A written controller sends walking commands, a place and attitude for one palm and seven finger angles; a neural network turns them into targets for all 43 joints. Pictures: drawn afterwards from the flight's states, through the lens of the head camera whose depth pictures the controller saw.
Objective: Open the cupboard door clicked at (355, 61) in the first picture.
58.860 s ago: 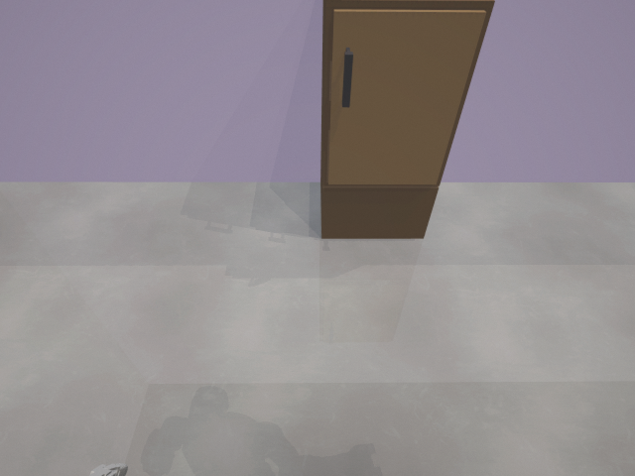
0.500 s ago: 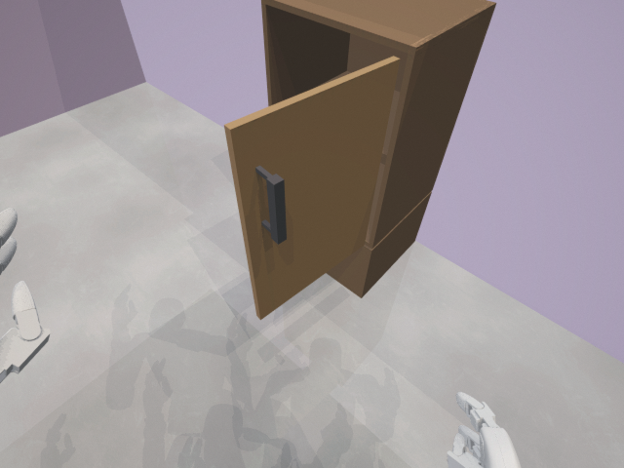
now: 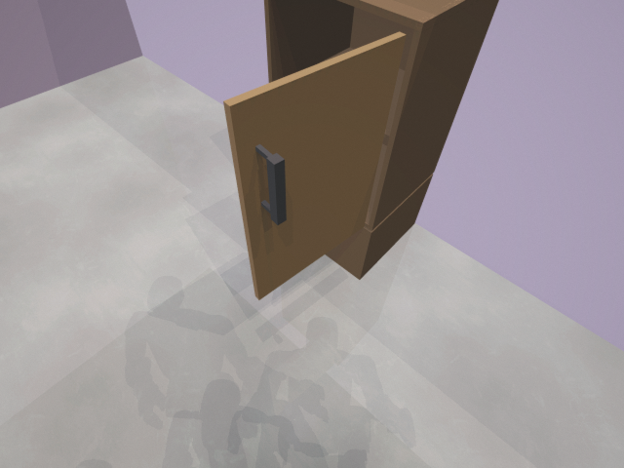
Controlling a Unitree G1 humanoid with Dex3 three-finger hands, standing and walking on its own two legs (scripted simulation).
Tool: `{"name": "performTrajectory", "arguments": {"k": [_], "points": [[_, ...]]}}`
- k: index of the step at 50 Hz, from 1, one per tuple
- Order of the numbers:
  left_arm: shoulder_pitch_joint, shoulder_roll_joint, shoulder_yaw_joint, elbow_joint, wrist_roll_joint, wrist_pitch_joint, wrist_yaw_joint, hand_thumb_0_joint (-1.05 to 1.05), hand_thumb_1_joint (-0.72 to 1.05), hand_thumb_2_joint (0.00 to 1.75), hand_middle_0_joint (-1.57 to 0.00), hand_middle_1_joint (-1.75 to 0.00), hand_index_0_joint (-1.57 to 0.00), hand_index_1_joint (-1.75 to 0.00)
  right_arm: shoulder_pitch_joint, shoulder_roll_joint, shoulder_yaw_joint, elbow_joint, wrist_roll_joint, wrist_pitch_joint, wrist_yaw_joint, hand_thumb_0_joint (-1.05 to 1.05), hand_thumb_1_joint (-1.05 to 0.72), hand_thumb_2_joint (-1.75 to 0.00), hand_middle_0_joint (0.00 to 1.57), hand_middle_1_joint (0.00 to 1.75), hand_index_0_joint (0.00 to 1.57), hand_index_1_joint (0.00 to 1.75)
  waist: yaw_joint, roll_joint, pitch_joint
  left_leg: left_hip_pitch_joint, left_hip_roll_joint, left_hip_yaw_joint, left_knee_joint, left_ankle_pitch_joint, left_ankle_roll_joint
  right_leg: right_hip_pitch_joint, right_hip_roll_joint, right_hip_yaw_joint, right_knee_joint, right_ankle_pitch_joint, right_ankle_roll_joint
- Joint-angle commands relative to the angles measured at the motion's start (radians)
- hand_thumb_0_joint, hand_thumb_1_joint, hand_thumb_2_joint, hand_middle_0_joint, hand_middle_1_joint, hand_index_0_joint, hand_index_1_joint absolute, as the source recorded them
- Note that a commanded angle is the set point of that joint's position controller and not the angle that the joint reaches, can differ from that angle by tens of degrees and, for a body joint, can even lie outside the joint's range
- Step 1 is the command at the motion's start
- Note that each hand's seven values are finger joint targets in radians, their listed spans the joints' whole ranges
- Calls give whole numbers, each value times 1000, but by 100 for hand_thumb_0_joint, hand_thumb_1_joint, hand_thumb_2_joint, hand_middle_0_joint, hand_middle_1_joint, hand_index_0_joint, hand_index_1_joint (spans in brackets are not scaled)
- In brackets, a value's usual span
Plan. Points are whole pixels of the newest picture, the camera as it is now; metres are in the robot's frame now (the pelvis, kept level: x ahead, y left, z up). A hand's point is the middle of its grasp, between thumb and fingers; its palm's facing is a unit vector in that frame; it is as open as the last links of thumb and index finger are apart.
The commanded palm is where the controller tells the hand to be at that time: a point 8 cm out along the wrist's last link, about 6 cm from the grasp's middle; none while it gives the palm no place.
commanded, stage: let the arm hang, fingers relaxed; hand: left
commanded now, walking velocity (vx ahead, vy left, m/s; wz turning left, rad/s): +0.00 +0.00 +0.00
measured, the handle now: (270, 185) +0.58 +0.10 -0.02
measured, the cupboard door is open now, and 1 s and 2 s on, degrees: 83 83 83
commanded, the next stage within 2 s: look to check the result in 0.76 s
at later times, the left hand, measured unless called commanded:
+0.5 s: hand out of the picture +0.03 +0.19 -0.17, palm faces +0.04 -0.97 -0.24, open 7.4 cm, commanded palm none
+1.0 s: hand out of the picture +0.03 +0.17 -0.17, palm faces +0.04 -0.98 -0.21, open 7.4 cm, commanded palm none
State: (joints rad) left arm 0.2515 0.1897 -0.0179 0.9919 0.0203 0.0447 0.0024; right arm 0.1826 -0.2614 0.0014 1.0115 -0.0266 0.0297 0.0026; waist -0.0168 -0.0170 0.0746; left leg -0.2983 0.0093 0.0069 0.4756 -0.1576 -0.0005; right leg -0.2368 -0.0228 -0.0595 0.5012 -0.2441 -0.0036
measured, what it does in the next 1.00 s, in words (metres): stands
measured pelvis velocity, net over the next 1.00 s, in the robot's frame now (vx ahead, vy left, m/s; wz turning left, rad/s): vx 0.03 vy -0.01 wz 0.01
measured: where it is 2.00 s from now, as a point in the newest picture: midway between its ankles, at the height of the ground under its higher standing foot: outside the picture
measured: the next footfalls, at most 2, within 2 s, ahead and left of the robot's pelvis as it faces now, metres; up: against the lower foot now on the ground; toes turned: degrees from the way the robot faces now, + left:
none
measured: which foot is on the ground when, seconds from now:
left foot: down 0.00-1.00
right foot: down 0.00-1.00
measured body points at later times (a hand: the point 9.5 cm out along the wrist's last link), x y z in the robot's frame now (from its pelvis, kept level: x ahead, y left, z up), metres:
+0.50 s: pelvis +0.01 -0.01 +0.00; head +0.03 -0.02 +0.45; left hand +0.03 +0.24 -0.15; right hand +0.02 -0.23 -0.16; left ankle +0.06 +0.12 -0.74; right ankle +0.02 -0.12 -0.74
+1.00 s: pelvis +0.03 -0.01 +0.01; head +0.05 -0.02 +0.46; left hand +0.03 +0.22 -0.15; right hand +0.03 -0.24 -0.16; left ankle +0.06 +0.12 -0.74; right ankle +0.02 -0.12 -0.74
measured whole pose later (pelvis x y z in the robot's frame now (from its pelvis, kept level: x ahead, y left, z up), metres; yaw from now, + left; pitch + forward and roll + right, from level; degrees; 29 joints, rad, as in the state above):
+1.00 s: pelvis +0.03 -0.01 +0.01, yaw +0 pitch -2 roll +0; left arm 0.23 0.16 0.02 1.15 0.01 0.00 0.03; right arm 0.22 -0.15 -0.01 1.16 -0.02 0.02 -0.03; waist 0.00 0.01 0.08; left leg -0.20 0.02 -0.01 0.39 -0.16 -0.02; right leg -0.13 -0.01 -0.07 0.41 -0.24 -0.02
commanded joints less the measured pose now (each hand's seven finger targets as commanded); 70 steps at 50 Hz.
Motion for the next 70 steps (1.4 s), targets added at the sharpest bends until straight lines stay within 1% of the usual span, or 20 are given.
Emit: {"name": "performTrajectory", "arguments": {"k": [1, 3, 7, 13, 16, 20, 22, 25, 27, 32, 34, 37, 41, 43, 48, 50, 54, 60, 66, 70], "points": [[-1, 195, 56, 17, -8, -56, 11, 0, 90, 90, -20, -30, -20, -30, 7, -92, -26, 1, 4, -26, -20, 0, -90, -90, 20, 30, 20, 30, 7, 151, -94, 83, 66, -95, -129, -88, 21, -1, -87, 120, -183, -89, -56], [11, 186, 56, 59, -9, -56, 12, 0, 90, 90, -20, -30, -20, -30, 29, -90, -29, 26, 7, -25, -25, 0, -90, -90, 20, 30, 20, 30, 6, 99, -94, 100, 75, -98, -128, -74, 24, 4, -86, 103, -192, -77, -56], [29, 158, 52, 109, -10, -52, 17, 0, 90, 90, -20, -30, -20, -30, 65, -70, -33, 62, 9, -17, -31, 0, -90, -90, 20, 30, 20, 30, 6, 37, -37, 100, 75, -90, -123, -68, 26, -27, -86, 86, -213, -105, -55], [45, 138, 51, 136, -10, -42, 22, 0, 90, 90, -20, -30, -20, -30, 100, -31, -32, 92, 5, -9, -31, 0, -90, -90, 20, 30, 20, 30, 6, 26, 3, 65, 72, -90, -138, -121, 26, -38, -82, 79, -208, -163, -52], [43, 132, 53, 137, -10, -43, 25, 0, 90, 90, -20, -30, -20, -30, 110, -17, -32, 99, 3, -11, -30, 0, -90, -90, 20, 30, 20, 30, 6, 2, -8, 72, 68, -84, -132, -88, 27, -29, -85, 80, -202, -145, -52], [39, 114, 51, 134, -10, -43, 27, 0, 90, 90, -20, -30, -20, -30, 102, 6, -28, 103, 2, -13, -29, 0, -90, -90, 20, 30, 20, 30, 11, 19, 6, 64, 72, -87, -144, -64, 25, -23, -82, 70, -185, -106, -44], [42, 108, 51, 130, -10, -47, 29, 0, 90, 90, -20, -30, -20, -30, 97, 9, -26, 102, 3, -17, -30, 0, -90, -90, 20, 30, 20, 30, 15, 30, -7, 73, 75, -82, -140, -20, 24, -3, -81, 66, -178, -60, -41], [27, 101, 51, 127, -11, -48, 31, 0, 90, 90, -20, -30, -20, -30, 93, 18, -22, 109, 2, -20, -30, 0, -90, -90, 20, 30, 20, 30, 14, 8, -1, 77, 75, -81, -140, 25, 21, 9, -86, 67, -177, -26, -38], [24, 100, 52, 122, -10, -51, 32, 0, 90, 90, -20, -30, -20, -30, 87, 20, -23, 108, 3, -20, -30, 0, -90, -90, 20, 30, 20, 30, 16, 13, 6, 82, 73, -73, -132, 40, 19, 6, -88, 68, -187, -20, -37], [14, 95, 55, 114, -11, -56, 33, 0, 90, 90, -20, -30, -20, -30, 87, 20, -22, 108, 1, -25, -32, 0, -90, -90, 20, 30, 20, 30, 15, 42, -19, 97, 76, -68, -126, 86, 15, 38, -89, 72, -187, 36, -38], [6, 96, 55, 115, -13, -55, 31, 0, 90, 90, -20, -30, -20, -30, 85, 21, -20, 110, 0, -24, -32, 0, -90, -90, 20, 30, 20, 30, 12, 54, -16, 92, 76, -68, -130, 77, 12, 44, -91, 73, -190, 30, -38], [3, 98, 56, 114, -12, -56, 31, 0, 90, 90, -20, -30, -20, -30, 82, 14, -22, 108, 1, -25, -33, 0, -90, -90, 20, 30, 20, 30, 13, 40, -6, 98, 77, -67, -132, 75, 13, 38, -87, 73, -198, 25, -40], [5, 97, 55, 117, -13, -57, 31, 0, 90, 90, -20, -30, -20, -30, 86, 13, -21, 113, 2, -26, -34, 0, -90, -90, 20, 30, 20, 30, 9, 40, -26, 115, 79, -65, -132, 80, 12, 49, -91, 73, -201, 34, -39], [8, 98, 56, 120, -13, -59, 32, 0, 90, 90, -20, -30, -20, -30, 84, 15, -23, 111, 3, -26, -34, 0, -90, -90, 20, 30, 20, 30, 9, 17, -33, 126, 80, -64, -130, 92, 14, 52, -91, 72, -202, 50, -39], [17, 92, 53, 129, -13, -58, 32, 0, 90, 90, -20, -30, -20, -30, 84, 16, -22, 115, 4, -25, -36, 0, -90, -90, 20, 30, 20, 30, 8, 27, -8, 127, 82, -61, -133, 92, 14, 39, -88, 72, -207, 51, -38], [25, 90, 53, 130, -13, -60, 32, 0, 90, 90, -20, -30, -20, -30, 83, 13, -22, 114, 4, -27, -37, 0, -90, -90, 20, 30, 20, 30, 9, 27, -29, 141, 83, -60, -129, 106, 15, 52, -91, 72, -204, 73, -37], [26, 90, 51, 133, -13, -59, 32, 0, 90, 90, -20, -30, -20, -30, 80, 10, -22, 116, 4, -25, -37, 0, -90, -90, 20, 30, 20, 30, 7, 19, -4, 132, 82, -63, -134, 80, 14, 37, -88, 74, -216, 35, -38], [27, 102, 54, 134, -13, -62, 30, 0, 90, 90, -20, -30, -20, -30, 73, -3, -24, 114, 5, -30, -38, 0, -90, -90, 20, 30, 20, 30, 9, 36, -30, 145, 84, -67, -136, 94, 16, 55, -90, 74, -211, 55, -40], [17, 105, 54, 134, -13, -62, 30, 0, 90, 90, -20, -30, -20, -30, 59, -12, -23, 111, 4, -31, -38, 0, -90, -90, 20, 30, 20, 30, 10, 45, -14, 140, 86, -69, -144, 92, 16, 53, -88, 75, -211, 59, -40], [7, 118, 58, 130, -12, -63, 28, 0, 90, 90, -20, -30, -20, -30, 50, -24, -26, 109, 4, -33, -37, 0, -90, -90, 20, 30, 20, 30, 12, 31, -24, 144, 88, -73, -152, 86, 17, 63, -90, 72, -213, 53, -40]]}}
